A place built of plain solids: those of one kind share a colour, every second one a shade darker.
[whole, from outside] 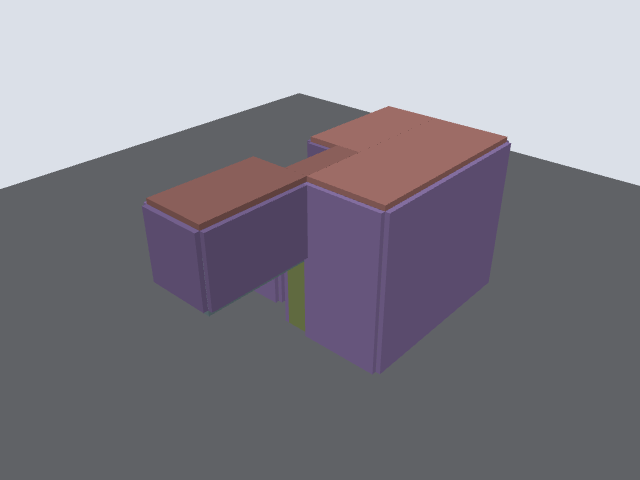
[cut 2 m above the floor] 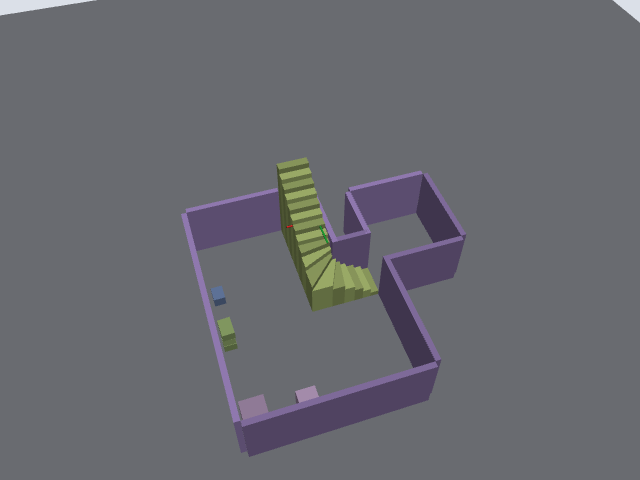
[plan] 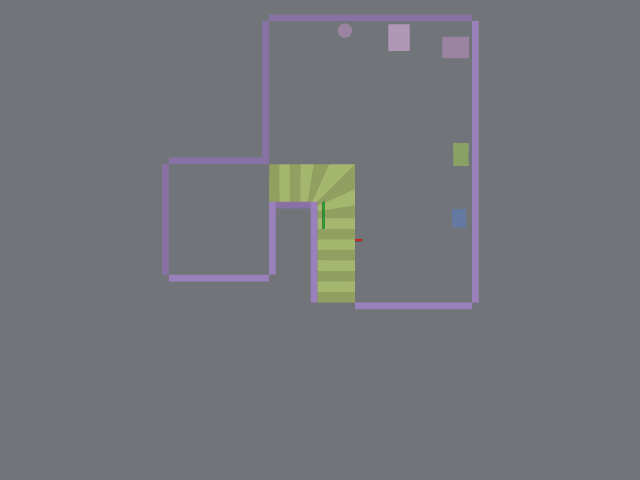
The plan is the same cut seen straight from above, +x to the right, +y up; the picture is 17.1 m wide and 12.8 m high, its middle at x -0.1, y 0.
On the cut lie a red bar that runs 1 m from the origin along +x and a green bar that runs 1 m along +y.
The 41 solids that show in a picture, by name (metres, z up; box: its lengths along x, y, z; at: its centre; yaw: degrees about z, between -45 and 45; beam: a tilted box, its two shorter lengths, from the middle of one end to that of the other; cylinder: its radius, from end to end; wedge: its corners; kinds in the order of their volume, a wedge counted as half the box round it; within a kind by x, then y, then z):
{
 "wall_1": {"box": [0.18, 2.95, 3.28], "at": [-4.22, 0.55, 1.59]},
 "wall_2": {"box": [2.67, 0.18, 3.28], "at": [-2.8, -1.02, 1.59]},
 "wall_3": {"box": [2.67, 0.18, 3.28], "at": [-2.8, 2.11, 1.59]},
 "wall_4": {"box": [0.18, 3.82, 6.21], "at": [-1.55, 3.93, 3.06]},
 "wall_5": {"box": [0.18, 1.95, 3.28], "at": [-1.37, 0.05, 1.59]},
 "wall_6": {"box": [1.29, 0.18, 6.21], "at": [-0.82, 0.93, 3.06]},
 "wall_7": {"box": [2.49, 0.18, 2.71], "at": [-0.41, -6.11, 4.81]},
 "wall_8": {"box": [0.18, 2.69, 6.21], "at": [-0.26, -0.32, 3.06]},
 "wall_9": {"box": [0.18, 4.35, 2.71], "at": [0.92, -3.84, 4.81]},
 "wall_10": {"box": [5.41, 0.18, 6.21], "at": [1.25, 5.93, 3.06]},
 "wall_11": {"box": [3.12, 0.18, 6.21], "at": [2.39, -1.76, 3.06]},
 "wall_12": {"box": [0.18, 7.51, 6.21], "at": [4.04, 2.09, 3.06]},
 "roof_1": {"box": [2.49, 4.35, 0.2], "at": [-0.41, -3.84, 6.26]},
 "roof_2": {"box": [2.29, 4.82, 0.2], "at": [-0.32, 3.43, 6.26]},
 "roof_3": {"box": [1.0, 2.69, 0.2], "at": [0.33, -0.32, 6.26]},
 "roof_4": {"box": [3.12, 7.51, 0.2], "at": [2.39, 2.09, 6.26]},
 "tread_1": {"wedge": [[-1.46, 1.02, -0.05], [-1.46, 1.02, 0.19], [-1.46, 2.02, -0.05], [-1.46, 2.02, 0.19], [-1.18, 2.02, -0.05], [-1.18, 2.02, 0.18], [-1.17, 1.02, -0.05], [-1.17, 1.02, 0.19]]},
 "tread_2": {"wedge": [[-1.18, 1.02, -0.05], [-1.18, 1.02, 0.39], [-1.18, 2.02, -0.05], [-1.18, 2.02, 0.39], [-0.91, 2.02, -0.05], [-0.91, 2.02, 0.38], [-0.9, 1.02, -0.05], [-0.9, 1.02, 0.38]]},
 "tread_3": {"wedge": [[-0.91, 1.02, -0.05], [-0.91, 1.02, 0.57], [-0.91, 2.02, -0.05], [-0.91, 2.02, 0.57], [-0.62, 1.02, -0.05], [-0.62, 1.02, 0.57], [-0.61, 2.02, -0.05], [-0.61, 2.02, 0.57]]},
 "tread_4": {"wedge": [[-0.62, 1.02, -0.05], [-0.62, 1.02, 0.77], [-0.62, 2.02, -0.05], [-0.62, 2.02, 0.77], [-0.43, 1.02, -0.05], [-0.43, 1.02, 0.76], [-0.27, 2.02, -0.05], [-0.27, 2.02, 0.76]]},
 "tread_5": {"wedge": [[-0.43, 1.02, -0.05], [-0.43, 1.02, 0.95], [-0.3, 1.02, -0.05], [-0.3, 1.02, 0.95], [-0.27, 2.02, -0.05], [-0.27, 2.02, 0.95], [0.15, 2.02, -0.05], [0.15, 2.02, 0.95]]},
 "tread_6": {"wedge": [[-0.3, 1.02, -0.05], [-0.3, 1.02, 1.15], [-0.17, 1.02, -0.05], [-0.17, 1.02, 1.15], [0.15, 2.02, -0.05], [0.15, 2.02, 1.15], [0.83, 2.02, -0.05], [0.83, 2.02, 1.15]]},
 "tread_7": {"wedge": [[-0.17, -1.67, -0.05], [-0.17, -1.67, 3.25], [-0.17, -1.39, -0.05], [-0.17, -1.39, 3.26], [0.83, -1.67, -0.05], [0.83, -1.67, 3.25], [0.83, -1.39, -0.05], [0.83, -1.39, 3.26]]},
 "tread_8": {"wedge": [[-0.17, -1.39, -0.05], [-0.17, -1.39, 3.05], [-0.17, -1.11, -0.05], [-0.17, -1.11, 3.06], [0.83, -1.39, -0.05], [0.83, -1.39, 3.05], [0.83, -1.1, -0.05], [0.83, -1.1, 3.06]]},
 "tread_9": {"wedge": [[-0.17, -1.11, -0.05], [-0.17, -1.11, 2.87], [-0.17, -0.83, -0.05], [-0.17, -0.83, 2.87], [0.83, -1.11, -0.05], [0.83, -1.11, 2.87], [0.83, -0.83, -0.05], [0.83, -0.83, 2.87]]},
 "tread_10": {"wedge": [[-0.17, -0.83, -0.05], [-0.17, -0.83, 2.68], [-0.17, -0.54, -0.05], [-0.17, -0.54, 2.68], [0.83, -0.83, -0.05], [0.83, -0.83, 2.68], [0.83, -0.54, -0.05], [0.83, -0.54, 2.68]]},
 "tread_11": {"wedge": [[-0.17, -0.55, -0.05], [-0.17, -0.55, 2.49], [-0.17, -0.26, -0.05], [-0.17, -0.26, 2.49], [0.83, -0.55, -0.05], [0.83, -0.55, 2.49], [0.83, -0.26, -0.05], [0.83, -0.26, 2.49]]},
 "tread_12": {"wedge": [[-0.17, -0.26, -0.05], [-0.17, -0.26, 2.29], [-0.17, 0.01, -0.05], [-0.17, 0.01, 2.29], [0.83, -0.27, -0.05], [0.83, -0.27, 2.29], [0.83, 0.01, -0.05], [0.83, 0.01, 2.29]]},
 "tread_13": {"wedge": [[-0.17, 0.01, -0.05], [-0.17, 0.01, 2.1], [-0.17, 0.29, -0.05], [-0.17, 0.29, 2.11], [0.83, 0.01, -0.05], [0.83, 0.01, 2.11], [0.83, 0.29, -0.05], [0.83, 0.29, 2.11]]},
 "tread_14": {"wedge": [[-0.17, 0.29, -0.05], [-0.17, 0.29, 1.9], [-0.17, 0.58, -0.05], [-0.17, 0.58, 1.91], [0.83, 0.29, -0.05], [0.83, 0.29, 1.91], [0.83, 0.58, -0.05], [0.83, 0.58, 1.91]]},
 "tread_15": {"wedge": [[-0.17, 0.58, -0.05], [-0.17, 0.58, 1.72], [-0.17, 0.77, -0.05], [-0.17, 0.77, 1.73], [0.83, 0.58, -0.05], [0.83, 0.58, 1.72], [0.83, 0.93, -0.05], [0.83, 0.93, 1.73]]},
 "tread_16": {"wedge": [[-0.17, 0.76, -0.05], [-0.17, 0.76, 1.53], [-0.17, 0.9, -0.05], [-0.17, 0.9, 1.53], [0.83, 0.92, -0.05], [0.83, 0.92, 1.53], [0.83, 1.35, -0.05], [0.83, 1.35, 1.53]]},
 "tread_17": {"wedge": [[-0.17, 0.9, -0.05], [-0.17, 0.9, 1.34], [-0.17, 1.02, -0.05], [-0.17, 1.02, 1.34], [0.83, 1.35, -0.05], [0.83, 1.35, 1.34], [0.83, 2.02, -0.05], [0.83, 2.02, 1.34]]},
 "floor_1": {"box": [2.49, 4.35, 0.22], "at": [-0.41, -3.84, 3.34]},
 "bin_1": {"cylinder": 0.19, "from": [0.56, 5.58, 0.0], "to": [0.56, 5.58, 0.75]},
 "bin_2": {"box": [0.58, 0.72, 1.11], "at": [2.01, 5.4, 0.51]},
 "bin_3": {"box": [0.72, 0.58, 1.11], "at": [3.52, 5.13, 0.51]},
 "crate_1": {"box": [0.4, 0.6, 0.35], "at": [3.65, 2.29, 0.12], "yaw": 0.1},
 "crate_2": {"box": [0.4, 0.6, 0.3], "at": [3.66, 2.28, 0.45], "yaw": -0.6},
 "crate_3": {"box": [0.4, 0.6, 0.3], "at": [3.66, 2.28, 0.75], "yaw": 2.4},
 "carton_1": {"box": [0.38, 0.5, 0.4], "at": [3.6, 0.58, 0.15], "yaw": 0.6}
}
